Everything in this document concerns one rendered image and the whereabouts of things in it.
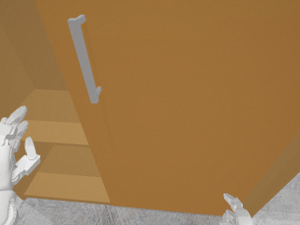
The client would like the robot right hand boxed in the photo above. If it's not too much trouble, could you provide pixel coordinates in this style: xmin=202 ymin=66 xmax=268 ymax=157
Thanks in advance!
xmin=219 ymin=193 xmax=254 ymax=225

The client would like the left robot forearm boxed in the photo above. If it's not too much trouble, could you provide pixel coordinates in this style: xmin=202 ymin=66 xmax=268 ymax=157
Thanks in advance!
xmin=0 ymin=189 xmax=19 ymax=225

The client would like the robot left hand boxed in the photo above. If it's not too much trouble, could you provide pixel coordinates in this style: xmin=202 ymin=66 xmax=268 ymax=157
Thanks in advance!
xmin=0 ymin=105 xmax=40 ymax=190

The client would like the wardrobe door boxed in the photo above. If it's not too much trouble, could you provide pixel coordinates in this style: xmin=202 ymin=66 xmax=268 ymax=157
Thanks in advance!
xmin=35 ymin=0 xmax=300 ymax=216
xmin=242 ymin=130 xmax=300 ymax=210

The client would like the handle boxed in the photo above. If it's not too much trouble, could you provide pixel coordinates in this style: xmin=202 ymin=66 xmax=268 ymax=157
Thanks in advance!
xmin=67 ymin=14 xmax=102 ymax=104

